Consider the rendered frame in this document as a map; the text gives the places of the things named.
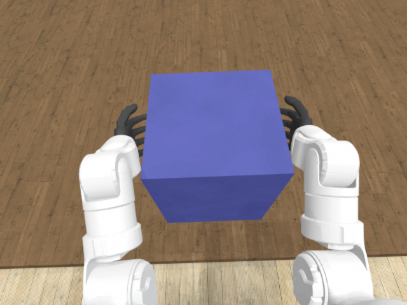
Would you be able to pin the right robot upper arm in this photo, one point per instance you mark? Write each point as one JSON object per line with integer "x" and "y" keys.
{"x": 333, "y": 277}

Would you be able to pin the left robot hand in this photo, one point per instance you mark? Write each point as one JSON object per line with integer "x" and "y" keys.
{"x": 124, "y": 125}

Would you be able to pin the robot right forearm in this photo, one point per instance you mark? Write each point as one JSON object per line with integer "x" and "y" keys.
{"x": 331, "y": 186}

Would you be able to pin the left robot upper arm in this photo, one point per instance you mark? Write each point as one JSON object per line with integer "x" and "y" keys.
{"x": 128, "y": 282}

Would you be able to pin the robot left forearm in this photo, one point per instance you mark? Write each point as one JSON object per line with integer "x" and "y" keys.
{"x": 107, "y": 194}

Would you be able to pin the right robot hand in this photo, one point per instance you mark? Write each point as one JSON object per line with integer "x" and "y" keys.
{"x": 299, "y": 117}

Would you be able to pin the carton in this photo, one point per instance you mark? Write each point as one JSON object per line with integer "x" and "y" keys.
{"x": 215, "y": 148}

